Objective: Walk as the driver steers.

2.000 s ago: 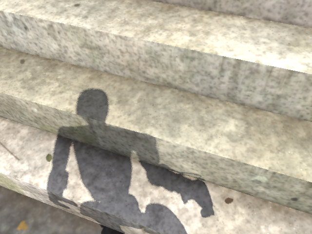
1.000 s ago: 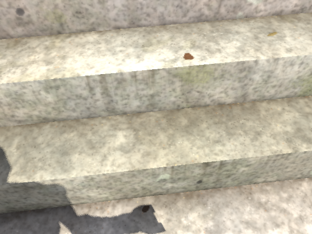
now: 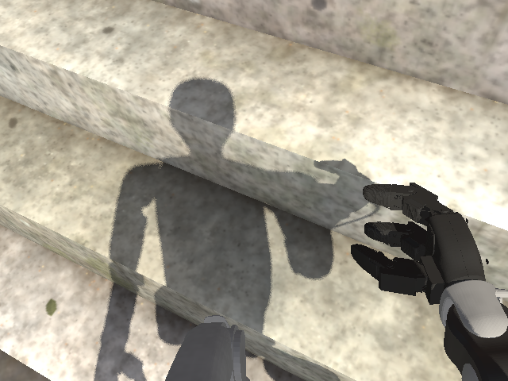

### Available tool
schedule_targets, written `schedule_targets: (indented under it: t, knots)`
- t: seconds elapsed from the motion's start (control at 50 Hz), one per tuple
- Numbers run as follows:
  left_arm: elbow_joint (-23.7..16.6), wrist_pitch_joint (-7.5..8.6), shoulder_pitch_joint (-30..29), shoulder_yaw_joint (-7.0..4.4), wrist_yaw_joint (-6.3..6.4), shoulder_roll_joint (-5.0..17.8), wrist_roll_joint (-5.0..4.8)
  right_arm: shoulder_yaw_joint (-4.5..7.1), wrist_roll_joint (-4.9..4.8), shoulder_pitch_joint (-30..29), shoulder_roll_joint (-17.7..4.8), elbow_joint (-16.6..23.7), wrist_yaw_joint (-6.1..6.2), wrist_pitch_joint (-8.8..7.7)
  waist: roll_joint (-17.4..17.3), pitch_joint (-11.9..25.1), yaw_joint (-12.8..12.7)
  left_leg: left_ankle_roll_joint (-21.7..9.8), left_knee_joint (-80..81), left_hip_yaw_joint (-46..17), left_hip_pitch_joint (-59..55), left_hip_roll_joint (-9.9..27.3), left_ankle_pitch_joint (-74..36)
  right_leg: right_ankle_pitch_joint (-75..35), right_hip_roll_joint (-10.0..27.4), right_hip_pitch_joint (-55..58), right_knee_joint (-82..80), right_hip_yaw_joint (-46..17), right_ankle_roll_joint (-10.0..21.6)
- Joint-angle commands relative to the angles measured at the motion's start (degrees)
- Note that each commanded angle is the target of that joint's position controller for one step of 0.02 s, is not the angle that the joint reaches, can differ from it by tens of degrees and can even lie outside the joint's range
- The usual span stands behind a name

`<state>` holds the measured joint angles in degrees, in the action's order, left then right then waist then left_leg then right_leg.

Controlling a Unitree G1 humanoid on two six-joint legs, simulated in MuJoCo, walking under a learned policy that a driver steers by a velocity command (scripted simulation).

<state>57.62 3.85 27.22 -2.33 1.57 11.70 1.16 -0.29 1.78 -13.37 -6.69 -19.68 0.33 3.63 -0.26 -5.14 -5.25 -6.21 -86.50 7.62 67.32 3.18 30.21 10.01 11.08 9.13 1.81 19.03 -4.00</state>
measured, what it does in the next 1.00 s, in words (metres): climbs, turning right: right foot 0.21 m higher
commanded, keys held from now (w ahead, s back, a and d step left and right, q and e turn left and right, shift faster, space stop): w+e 0.74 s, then e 0.26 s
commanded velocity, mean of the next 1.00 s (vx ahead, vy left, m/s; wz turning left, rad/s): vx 0.45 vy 0.00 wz -0.38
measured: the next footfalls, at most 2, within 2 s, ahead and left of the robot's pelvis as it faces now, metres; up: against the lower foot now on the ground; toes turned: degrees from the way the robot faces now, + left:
right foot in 0.60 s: +0.40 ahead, -0.01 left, +0.41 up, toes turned -19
left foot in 1.08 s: +0.74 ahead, +0.05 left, +0.62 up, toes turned -26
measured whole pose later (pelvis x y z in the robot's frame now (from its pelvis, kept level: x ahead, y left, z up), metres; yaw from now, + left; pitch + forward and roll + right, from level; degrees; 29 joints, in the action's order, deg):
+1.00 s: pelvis +0.47 +0.03 +0.40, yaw -27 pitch +3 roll +2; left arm 55.2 4.5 25.5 -2.3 2.4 9.7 0.9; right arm -4.9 3.2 -3.6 -0.3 -27.0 2.4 -1.4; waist 2.6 -2.5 -5.5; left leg -4.5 -115.3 1.9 77.9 3.4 20.8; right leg 16.7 -5.7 -7.1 24.5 -7.5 6.5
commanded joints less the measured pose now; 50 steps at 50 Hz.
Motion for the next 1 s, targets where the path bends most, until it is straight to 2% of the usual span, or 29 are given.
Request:
schedule_targets:
  t: [0.02,0.04,0.06,0.08,0.1,0.14,0.18,0.22,0.26,0.32,0.38,0.46,0.5,0.54,0.56,0.58,0.6,0.62,0.64,0.66,0.68,0.72,0.76,0.8,0.84,0.92,0.94,0.98,1.0]
  knots:
    - [-8.43,3.06,-7.15,-4.50,-3.30,21.55,-4.76,3.20,-1.99,29.28,-6.58,-5.44,-0.07,-0.82,17.49,32.10,17.57,-3.60,25.29,-2.81,-57.79,-9.94,-7.55,-103.17,4.24,-10.50,34.72,-7.51,12.04]
    - [-13.24,4.25,-8.71,-4.26,-5.16,18.17,-5.29,5.23,-0.72,31.57,-11.51,-7.00,0.58,-1.52,6.19,33.41,18.51,-5.64,42.05,-29.82,-72.74,1.76,-6.42,-61.92,-2.53,-32.48,56.33,-14.17,6.89]
    - [-15.12,4.13,-9.94,-3.60,-6.74,12.40,-3.11,8.23,-1.11,30.12,-19.57,-8.71,1.52,-1.10,-11.99,40.83,17.17,-4.01,61.62,-56.36,-70.22,14.03,-5.38,-2.98,-16.78,-37.46,90.49,-22.32,4.69]
    - [-15.91,3.42,-9.27,-2.60,-5.03,2.30,-1.94,8.09,0.49,25.20,-18.91,-9.00,0.88,-1.92,-7.92,37.87,12.86,0.00,63.47,-53.60,-63.58,16.33,-1.29,-2.90,-17.19,-44.67,111.01,-37.94,4.07]
    - [-18.92,2.40,-11.81,-1.97,-3.19,-1.11,-1.65,7.27,1.01,21.72,-16.63,-11.22,0.49,-2.83,-4.13,31.10,7.87,3.21,63.13,-49.45,-55.90,16.09,5.57,-9.87,-14.56,-48.32,116.30,-35.51,4.49]
    - [-20.64,0.60,-13.06,-0.60,-0.91,-4.55,1.35,4.19,0.23,19.59,-7.55,-18.96,-0.17,-4.64,-4.30,9.35,1.96,1.54,56.30,-31.72,-41.58,10.78,-1.82,-12.11,-11.99,-58.72,118.69,-28.25,6.26]
    - [-20.11,-0.25,-10.85,0.58,-0.33,-6.59,1.28,2.54,0.34,21.74,-2.01,-22.47,-0.59,-5.93,-4.27,6.26,0.01,1.54,55.90,-19.79,-41.41,9.22,-14.37,-10.79,-13.20,-64.69,121.46,-29.42,7.62]
    - [-20.31,-0.48,-13.97,1.47,-0.10,-7.74,0.47,1.98,0.42,27.49,-0.24,-26.98,-0.49,-8.51,-0.52,4.18,1.00,0.98,59.05,-15.77,-42.24,10.14,-22.81,-8.59,-14.57,-70.15,118.32,-30.59,7.92]
    - [-20.33,-1.56,-18.03,2.07,0.90,-9.56,-0.94,2.11,1.48,34.64,-1.87,-31.17,-0.66,-10.27,-1.21,2.77,2.98,1.10,64.27,-13.52,-46.65,12.42,-27.40,-6.06,-17.22,-79.40,130.27,-26.65,9.04]
    - [-22.03,-2.26,-23.11,2.95,1.81,-10.63,-0.84,1.85,1.14,37.78,-3.54,-34.48,-1.48,-11.38,-1.52,2.39,2.69,4.19,68.80,-8.34,-53.49,12.77,-24.01,-2.15,-18.12,-92.16,142.46,-25.61,12.03]
    - [-24.50,-3.52,-32.00,3.99,1.56,-9.89,-1.20,1.03,-0.16,39.72,-2.36,-36.49,-1.14,-11.60,0.59,-0.49,3.91,9.64,72.40,0.66,-49.48,7.44,-26.46,-4.82,-17.34,-90.06,126.06,-18.16,11.64]
    - [-26.83,-5.49,-38.08,5.11,0.11,-10.08,-1.19,2.38,-0.53,48.78,-9.03,-39.72,2.60,-11.78,-8.04,5.50,7.10,4.82,80.50,1.07,-65.36,10.38,-47.14,2.72,-13.82,-89.37,115.17,-9.10,12.04]
    - [-24.64,-5.90,-38.33,6.08,-0.08,-11.56,-1.48,2.06,-0.84,52.48,-7.65,-41.65,4.65,-9.99,-7.50,8.28,7.00,2.80,79.99,4.75,-74.41,10.42,-60.54,8.05,-11.90,-84.11,107.21,-6.88,14.32]
    - [-20.69,-5.91,-32.84,6.85,-0.82,-11.36,-2.51,1.11,-3.20,47.29,-8.07,-38.75,6.80,-8.91,-7.00,11.71,2.55,2.19,75.05,11.73,-71.12,9.66,-97.46,15.26,-14.43,-64.04,89.03,-3.95,16.21]
    - [-18.78,-6.39,-30.75,5.95,-0.86,-7.33,-3.89,1.07,-4.89,47.01,-9.56,-36.57,6.92,-9.36,-7.28,12.76,3.08,-0.36,71.83,10.78,-66.83,11.77,-118.63,24.14,-18.97,-52.83,79.60,3.45,15.22]
    - [-16.80,-6.87,-23.84,5.33,-0.36,-5.66,-3.42,1.05,-5.21,48.52,-11.17,-36.40,6.96,-9.53,-13.32,17.15,0.87,-2.73,62.58,8.95,-69.84,15.59,-137.79,30.42,-21.59,-45.05,78.03,3.24,15.98]
    - [-16.35,-6.31,-20.25,4.80,-0.50,-4.01,-2.74,1.88,-6.22,48.52,-14.13,-35.29,6.07,-9.18,-15.28,20.54,-0.09,-3.78,52.28,8.31,-73.09,17.05,-139.96,33.79,-23.40,-40.87,69.95,0.41,16.68]
    - [-16.29,-5.50,-16.32,3.81,-1.32,-2.09,-1.91,3.13,-5.06,46.09,-17.86,-32.40,4.82,-8.94,-14.59,22.96,-1.96,-2.91,39.17,7.10,-68.25,16.36,-127.01,29.37,-23.25,-31.34,59.56,-8.69,17.52]
    - [-14.65,-6.32,-12.05,1.85,-0.52,2.22,-1.23,3.70,-3.20,40.12,-17.67,-27.08,2.55,-9.26,-5.84,22.33,-4.29,-0.59,24.63,5.47,-45.76,9.62,-97.64,29.95,-17.04,-19.63,48.82,-29.23,21.59]
    - [-13.52,-7.30,-12.69,-1.16,0.96,8.45,-0.38,3.51,-0.72,30.11,-14.36,-23.13,-0.32,-9.76,10.32,20.45,-4.91,2.36,-3.78,2.47,-27.24,-6.13,-30.80,42.11,-7.13,-18.93,25.83,-63.05,29.07]
    - [-14.45,-6.57,-17.40,-1.65,0.99,8.30,0.77,2.78,1.69,23.92,-8.97,-19.38,-1.53,-10.13,2.68,15.76,-2.47,3.00,-27.36,-12.19,-19.52,-6.58,-26.43,42.40,-3.45,-26.38,17.50,-73.88,28.88]
    - [-9.56,-4.37,-16.10,-0.83,2.11,4.44,2.04,0.27,1.82,22.74,-0.79,-13.92,-0.39,-8.63,-5.86,0.74,4.88,2.33,-33.36,-13.67,-11.91,-3.92,-26.04,35.47,-2.44,-41.51,21.20,-63.13,24.10]
    - [-6.10,-1.19,-16.74,0.55,1.41,-1.46,2.75,-1.49,1.99,26.91,2.64,-13.39,0.90,-8.74,-6.02,-3.45,9.82,0.89,-38.44,-14.05,-6.81,-3.54,-22.54,20.07,-6.76,-44.64,22.55,-50.69,20.16]
    - [-4.97,0.21,-14.70,0.26,0.21,0.02,0.57,-1.74,1.79,28.95,1.86,-14.02,2.01,-7.36,-5.26,-3.80,10.81,1.63,-34.90,-12.39,-4.58,-2.12,-23.08,3.02,-8.53,-42.71,23.46,-41.00,18.68]
    - [-3.67,1.50,-7.87,0.41,-0.44,0.40,0.02,-2.34,0.75,22.76,2.60,-12.84,3.07,-6.86,-0.68,-3.58,6.67,1.99,-44.26,-6.94,3.01,-3.25,-17.37,-13.28,-6.53,-37.05,22.46,-40.48,20.52]
    - [-3.21,2.60,-0.39,-0.51,-0.14,3.33,0.72,-2.61,1.15,10.59,2.83,-6.35,3.11,-7.33,0.52,-1.55,2.37,0.85,-48.72,-8.43,17.11,-0.02,-7.53,-12.93,-4.82,-21.79,19.42,-40.60,18.26]
    - [-3.22,1.86,1.00,-0.87,0.32,3.76,-0.41,-3.69,2.16,6.62,3.98,-3.56,2.59,-6.96,-1.26,-1.85,2.31,1.14,-33.26,-8.01,12.84,1.51,-8.75,-10.48,-8.49,-23.85,18.43,-38.24,15.79]
    - [-3.73,0.77,4.54,-1.92,1.64,5.75,-0.21,-3.54,2.04,-0.45,3.10,1.00,1.85,-5.34,0.42,2.70,-1.26,2.63,-22.96,-2.84,6.74,-0.14,-11.07,-22.10,-7.40,-20.66,13.05,-40.26,17.93]
    - [-4.81,-0.18,6.00,-3.40,2.46,8.76,-1.26,-4.55,0.49,-3.01,4.37,2.89,1.57,-4.57,3.58,6.20,-2.50,1.45,-5.98,-1.44,-5.64,-0.22,-2.92,-32.32,-5.08,-19.54,5.53,-37.23,17.38]
Keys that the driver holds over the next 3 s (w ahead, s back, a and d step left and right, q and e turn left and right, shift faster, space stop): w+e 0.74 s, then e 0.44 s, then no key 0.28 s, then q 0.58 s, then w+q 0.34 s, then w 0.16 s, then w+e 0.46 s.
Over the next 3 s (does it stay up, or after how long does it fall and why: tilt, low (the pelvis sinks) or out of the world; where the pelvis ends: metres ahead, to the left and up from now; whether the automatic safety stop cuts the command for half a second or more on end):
stays up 0.86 -0.11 0.78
